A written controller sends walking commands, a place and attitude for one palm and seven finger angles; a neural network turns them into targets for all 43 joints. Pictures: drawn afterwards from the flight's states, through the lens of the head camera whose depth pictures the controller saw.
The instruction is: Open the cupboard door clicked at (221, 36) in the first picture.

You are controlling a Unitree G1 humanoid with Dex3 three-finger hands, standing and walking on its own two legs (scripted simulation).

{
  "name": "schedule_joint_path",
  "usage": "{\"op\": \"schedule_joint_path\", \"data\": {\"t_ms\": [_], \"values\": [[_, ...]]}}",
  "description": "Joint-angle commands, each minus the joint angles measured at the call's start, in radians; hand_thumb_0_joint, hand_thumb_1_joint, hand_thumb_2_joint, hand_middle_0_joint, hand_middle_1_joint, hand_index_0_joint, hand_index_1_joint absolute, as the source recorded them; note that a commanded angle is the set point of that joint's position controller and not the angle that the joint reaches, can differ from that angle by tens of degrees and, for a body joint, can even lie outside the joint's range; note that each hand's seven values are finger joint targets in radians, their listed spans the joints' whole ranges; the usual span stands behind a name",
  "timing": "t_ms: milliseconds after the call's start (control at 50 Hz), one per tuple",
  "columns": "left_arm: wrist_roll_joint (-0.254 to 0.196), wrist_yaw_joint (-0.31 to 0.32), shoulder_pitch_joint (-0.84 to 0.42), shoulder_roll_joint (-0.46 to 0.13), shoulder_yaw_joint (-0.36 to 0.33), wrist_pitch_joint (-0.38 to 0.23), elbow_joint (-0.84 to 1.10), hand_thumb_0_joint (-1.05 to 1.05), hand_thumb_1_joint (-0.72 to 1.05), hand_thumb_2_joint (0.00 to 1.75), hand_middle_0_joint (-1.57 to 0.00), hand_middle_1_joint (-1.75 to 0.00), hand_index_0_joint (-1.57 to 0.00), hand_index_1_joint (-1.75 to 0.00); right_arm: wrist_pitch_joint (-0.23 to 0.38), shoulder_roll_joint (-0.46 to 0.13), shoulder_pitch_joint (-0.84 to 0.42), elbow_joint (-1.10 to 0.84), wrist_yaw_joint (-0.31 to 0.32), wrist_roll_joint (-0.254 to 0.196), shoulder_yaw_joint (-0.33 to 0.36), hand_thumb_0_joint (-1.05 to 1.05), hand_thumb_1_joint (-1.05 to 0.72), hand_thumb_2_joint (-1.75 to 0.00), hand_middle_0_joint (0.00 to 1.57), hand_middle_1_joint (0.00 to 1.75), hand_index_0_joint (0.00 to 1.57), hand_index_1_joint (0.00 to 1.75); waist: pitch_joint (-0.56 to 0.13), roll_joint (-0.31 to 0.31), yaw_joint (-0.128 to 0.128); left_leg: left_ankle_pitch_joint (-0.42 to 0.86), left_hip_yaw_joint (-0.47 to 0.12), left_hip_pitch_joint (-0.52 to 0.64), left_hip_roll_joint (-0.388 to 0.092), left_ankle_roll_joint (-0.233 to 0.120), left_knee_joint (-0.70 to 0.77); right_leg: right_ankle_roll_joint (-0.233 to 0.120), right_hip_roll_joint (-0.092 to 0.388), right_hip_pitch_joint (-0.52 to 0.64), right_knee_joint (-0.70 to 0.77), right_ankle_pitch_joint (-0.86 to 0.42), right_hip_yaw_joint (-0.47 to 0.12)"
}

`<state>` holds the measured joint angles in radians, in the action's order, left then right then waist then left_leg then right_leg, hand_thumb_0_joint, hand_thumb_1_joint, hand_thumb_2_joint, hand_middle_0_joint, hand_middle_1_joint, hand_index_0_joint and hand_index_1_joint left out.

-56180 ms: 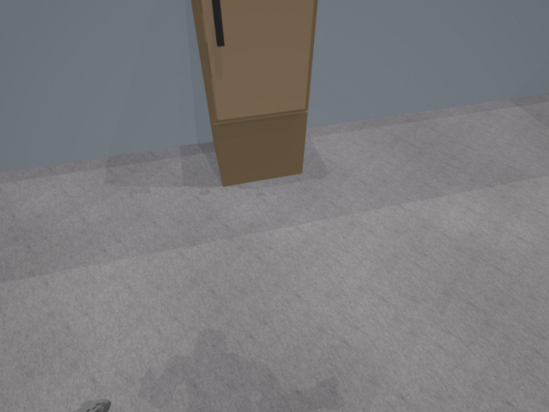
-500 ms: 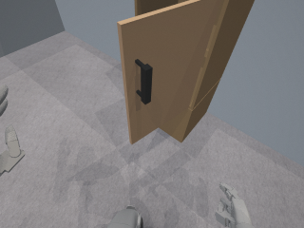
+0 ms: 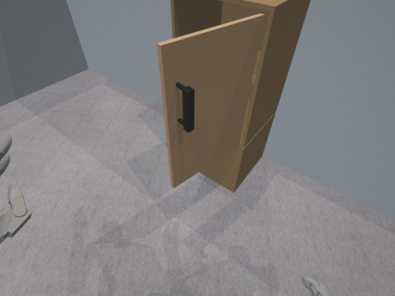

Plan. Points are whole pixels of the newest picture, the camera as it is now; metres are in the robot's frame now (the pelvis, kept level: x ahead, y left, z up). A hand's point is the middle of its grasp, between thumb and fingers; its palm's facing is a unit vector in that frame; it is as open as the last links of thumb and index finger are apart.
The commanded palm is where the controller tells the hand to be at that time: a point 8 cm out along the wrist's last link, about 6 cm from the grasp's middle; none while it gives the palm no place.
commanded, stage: stop stepping back and stand still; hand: left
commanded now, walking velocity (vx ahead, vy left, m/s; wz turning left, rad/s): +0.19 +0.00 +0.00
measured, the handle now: (184, 107) +0.61 +0.10 +0.06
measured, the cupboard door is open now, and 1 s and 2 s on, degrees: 77 77 77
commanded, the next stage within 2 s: let the arm hang, fingers relaxed in 0.28 s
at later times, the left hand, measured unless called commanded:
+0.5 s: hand (61, 251) +0.19 +0.28 +0.01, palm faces +0.27 -0.85 -0.46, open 7.4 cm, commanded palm none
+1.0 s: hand out of the picture -0.07 +0.21 -0.17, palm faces +0.12 -0.96 -0.25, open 7.3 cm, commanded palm none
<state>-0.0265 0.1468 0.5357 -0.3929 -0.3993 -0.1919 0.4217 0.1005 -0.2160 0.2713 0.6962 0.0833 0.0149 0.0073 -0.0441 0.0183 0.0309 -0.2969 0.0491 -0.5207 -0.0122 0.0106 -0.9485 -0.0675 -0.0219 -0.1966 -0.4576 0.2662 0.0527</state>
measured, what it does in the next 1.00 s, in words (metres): steps on the spot: left foot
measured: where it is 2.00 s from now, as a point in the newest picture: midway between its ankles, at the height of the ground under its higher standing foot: outside the picture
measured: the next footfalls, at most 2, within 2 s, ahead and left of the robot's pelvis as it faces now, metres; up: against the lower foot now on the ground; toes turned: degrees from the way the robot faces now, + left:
left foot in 0.14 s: +0.03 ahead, +0.14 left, +0.00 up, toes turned +9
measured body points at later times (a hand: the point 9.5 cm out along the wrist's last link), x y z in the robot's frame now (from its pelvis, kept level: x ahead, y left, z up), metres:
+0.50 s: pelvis +0.00 +0.02 -0.02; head +0.00 -0.02 +0.43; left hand +0.17 +0.33 +0.03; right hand +0.15 -0.21 -0.15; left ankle -0.01 +0.13 -0.73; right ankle +0.00 -0.07 -0.74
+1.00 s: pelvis -0.01 +0.03 +0.00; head +0.01 +0.01 +0.45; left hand -0.08 +0.26 -0.15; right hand -0.01 -0.19 -0.17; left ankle -0.01 +0.13 -0.74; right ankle +0.00 -0.07 -0.74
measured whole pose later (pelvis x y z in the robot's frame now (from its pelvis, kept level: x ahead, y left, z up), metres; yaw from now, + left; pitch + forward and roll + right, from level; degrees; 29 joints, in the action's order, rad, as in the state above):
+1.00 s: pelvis -0.01 +0.03 +0.00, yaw +5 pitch -2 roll +0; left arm 0.00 0.03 0.31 -0.17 -0.01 0.00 -1.18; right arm -0.02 -0.15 0.27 1.13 0.03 0.02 0.00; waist 0.07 -0.04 0.01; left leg -0.19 0.08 -0.18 -0.02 -0.01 -0.40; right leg -0.03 0.01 -0.16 -0.40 0.21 0.12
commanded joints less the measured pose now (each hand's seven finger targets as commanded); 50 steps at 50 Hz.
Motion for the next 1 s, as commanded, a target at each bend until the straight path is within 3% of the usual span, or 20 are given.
{"op": "schedule_joint_path", "data": {"t_ms": [0,60,80,120,140,180,240,280,300,340,360,400,460,480,520,560,600,680,820,980], "values": [[0.018,0.033,-0.164,-0.201,-0.094,-0.063,0.196,0.0,0.9,0.9,-0.2,-0.3,-0.2,-0.3,0.094,-0.109,-0.149,-0.177,0.034,-0.004,0.037,0.0,-0.9,-0.9,0.2,0.3,0.2,0.3,0.079,0.082,-0.027,-0.061,0.032,0.104,-0.042,-0.03,0.239,-0.092,0.27,-0.104,0.25,0.273,-0.251],[0.009,0.047,-0.131,-0.203,-0.121,-0.069,0.253,0.0,0.9,0.9,-0.2,-0.3,-0.2,-0.3,0.108,-0.098,-0.119,-0.186,0.034,0.005,0.027,0.0,-0.9,-0.9,0.2,0.3,0.2,0.3,0.03,0.036,-0.031,-0.016,0.073,0.3,-0.013,-0.043,0.496,-0.054,0.19,-0.088,0.117,0.213,-0.176],[0.0,0.046,-0.123,-0.201,-0.126,-0.074,0.28,0.0,0.9,0.9,-0.2,-0.3,-0.2,-0.3,0.109,-0.112,-0.113,-0.195,0.034,0.002,0.034,0.0,-0.9,-0.9,0.2,0.3,0.2,0.3,0.016,-0.051,-0.035,-0.007,-0.004,0.361,-0.058,-0.06,0.567,-0.017,0.148,-0.102,0.004,0.13,-0.145],[-0.005,0.047,-0.101,-0.216,-0.156,-0.082,0.327,0.0,0.9,0.9,-0.2,-0.3,-0.2,-0.3,0.105,-0.135,-0.113,-0.22,0.022,-0.009,0.042,0.0,-0.9,-0.9,0.2,0.3,0.2,0.3,-0.029,-0.248,-0.024,0.318,-0.255,0.46,-0.24,-0.124,0.579,0.06,0.021,-0.192,-0.23,0.008,-0.011],[-0.009,0.036,-0.063,-0.214,-0.161,-0.083,0.272,0.0,0.9,0.9,-0.2,-0.3,-0.2,-0.3,0.102,-0.112,-0.106,-0.189,0.014,-0.006,0.039,0.0,-0.9,-0.9,0.2,0.3,0.2,0.3,-0.019,-0.268,-0.041,0.258,-0.285,0.391,-0.275,-0.144,0.631,0.075,0.014,-0.184,-0.25,0.181,0.009],[0.001,0.03,-0.07,-0.211,-0.162,-0.073,0.28,0.0,0.9,0.9,-0.2,-0.3,-0.2,-0.3,0.103,-0.111,-0.109,-0.188,0.0,0.0,0.036,0.0,-0.9,-0.9,0.2,0.3,0.2,0.3,0.065,-0.273,-0.045,0.177,-0.265,0.257,-0.284,-0.153,0.656,0.072,0.022,-0.13,-0.244,0.183,0.012],[-0.001,0.024,0.007,-0.187,-0.152,-0.065,0.249,0.0,0.9,0.9,-0.2,-0.3,-0.2,-0.3,0.103,-0.116,-0.11,-0.199,-0.012,-0.015,0.036,0.0,-0.9,-0.9,0.2,0.3,0.2,0.3,0.015,-0.187,-0.038,0.191,-0.097,0.204,-0.196,-0.089,0.528,0.07,0.017,0.036,-0.026,-0.008,0.015],[-0.013,0.017,0.03,-0.187,-0.155,-0.057,0.216,0.0,0.9,0.9,-0.2,-0.3,-0.2,-0.3,0.098,-0.108,-0.114,-0.207,-0.021,-0.019,0.042,0.0,-0.9,-0.9,0.2,0.3,0.2,0.3,0.01,0.015,-0.038,0.017,-0.006,0.147,-0.079,-0.03,0.402,0.026,0.096,0.047,0.066,-0.068,-0.16],[-0.022,0.017,0.056,-0.194,-0.158,-0.051,0.209,0.0,0.9,0.9,-0.2,-0.3,-0.2,-0.3,0.09,-0.1,-0.105,-0.208,-0.024,-0.022,0.048,0.0,-0.9,-0.9,0.2,0.3,0.2,0.3,-0.01,0.118,-0.041,-0.023,0.011,0.143,-0.024,-0.011,0.266,-0.029,0.203,0.013,0.143,-0.073,-0.321],[-0.02,0.023,0.012,-0.206,-0.159,-0.063,0.223,0.0,0.9,0.9,-0.2,-0.3,-0.2,-0.3,0.081,-0.084,-0.115,-0.198,-0.026,-0.02,0.036,0.0,-0.9,-0.9,0.2,0.3,0.2,0.3,-0.017,0.114,-0.035,-0.126,-0.033,0.084,-0.02,-0.005,0.119,-0.09,0.293,0.054,0.163,-0.234,-0.371],[0.094,-0.104,-0.119,0.002,0.23,0.107,-0.516,0.0,0.9,0.9,-0.2,-0.3,-0.2,-0.3,0.078,-0.171,-0.146,0.024,-0.114,0.001,0.072,0.0,-0.9,-0.9,0.2,0.3,0.2,0.3,0.027,0.042,-0.072,-0.162,-0.049,-0.04,-0.089,-0.02,0.007,-0.106,0.37,0.005,-0.028,-0.63,-0.188],[0.069,-0.132,-0.147,0.067,0.25,0.182,-0.577,0.0,0.9,0.9,-0.2,-0.3,-0.2,-0.3,-0.031,-0.083,-0.02,0.003,-0.098,-0.01,0.057,0.0,-0.9,-0.9,0.2,0.3,0.2,0.3,-0.024,0.12,-0.071,-0.138,-0.007,0.071,-0.038,-0.01,0.152,-0.098,0.254,0.014,-0.081,-0.56,-0.099],[0.06,-0.138,-0.204,0.067,0.297,0.192,-0.749,0.0,0.9,0.9,-0.2,-0.3,-0.2,-0.3,-0.088,-0.107,-0.013,0.0,-0.093,0.013,0.046,0.0,-0.9,-0.9,0.2,0.3,0.2,0.3,0.018,0.249,-0.061,0.134,-0.027,0.224,-0.036,-0.044,0.353,-0.023,0.207,-0.082,-0.107,-0.432,-0.043],[0.06,-0.138,-0.204,0.072,0.311,0.193,-0.812,0.0,0.9,0.9,-0.2,-0.3,-0.2,-0.3,-0.089,-0.138,-0.026,0.01,-0.09,0.024,0.046,0.0,-0.9,-0.9,0.2,0.3,0.2,0.3,0.005,0.173,-0.053,0.31,-0.126,0.273,-0.1,-0.08,0.395,0.01,0.171,-0.128,-0.14,-0.33,-0.033],[0.057,-0.133,-0.232,0.089,0.328,0.199,-0.921,0.0,0.9,0.9,-0.2,-0.3,-0.2,-0.3,-0.091,-0.168,-0.09,0.038,-0.083,0.036,0.034,0.0,-0.9,-0.9,0.2,0.3,0.2,0.3,0.007,-0.011,-0.021,0.377,-0.199,0.216,-0.189,-0.122,0.464,0.05,0.102,-0.072,-0.126,-0.078,-0.021],[0.049,-0.128,-0.27,0.068,0.33,0.197,-1.064,0.0,0.9,0.9,-0.2,-0.3,-0.2,-0.3,-0.095,-0.132,-0.098,0.104,-0.074,0.031,0.015,0.0,-0.9,-0.9,0.2,0.3,0.2,0.3,0.029,-0.105,-0.02,0.39,-0.159,0.178,-0.148,-0.091,0.509,0.046,0.107,0.026,-0.084,-0.16,-0.039],[0.044,-0.125,-0.264,0.056,0.343,0.185,-1.196,0.0,0.9,0.9,-0.2,-0.3,-0.2,-0.3,-0.099,-0.111,-0.091,0.161,-0.066,0.019,0.01,0.0,-0.9,-0.9,0.2,0.3,0.2,0.3,-0.017,-0.076,-0.023,0.341,-0.088,0.261,-0.107,-0.046,0.498,0.025,0.138,0.061,-0.019,-0.267,-0.073],[0.039,-0.121,-0.253,0.101,0.346,0.178,-1.353,0.0,0.9,0.9,-0.2,-0.3,-0.2,-0.3,-0.107,-0.051,-0.049,0.261,-0.057,0.016,0.01,0.0,-0.9,-0.9,0.2,0.3,0.2,0.3,-0.01,-0.189,-0.041,0.166,-0.061,0.313,-0.095,-0.035,0.548,0.009,0.15,0.052,0.083,-0.178,-0.082],[0.034,-0.12,-0.238,0.113,0.373,0.175,-1.504,0.0,0.9,0.9,-0.2,-0.3,-0.2,-0.3,-0.112,-0.043,0.025,0.369,-0.054,0.006,0.01,0.0,-0.9,-0.9,0.2,0.3,0.2,0.3,0.076,-0.031,-0.048,0.128,-0.064,0.342,-0.102,-0.041,0.602,0.011,0.148,0.011,0.169,-0.074,-0.063],[0.032,-0.112,-0.21,0.137,0.379,0.18,-1.568,0.0,0.9,0.9,-0.2,-0.3,-0.2,-0.3,-0.111,-0.018,0.071,0.427,-0.05,0.007,0.002,0.0,-0.9,-0.9,0.2,0.3,0.2,0.3,0.131,0.0,-0.042,0.093,-0.06,0.328,-0.099,-0.042,0.639,0.016,0.142,-0.011,0.17,-0.018,-0.06]]}}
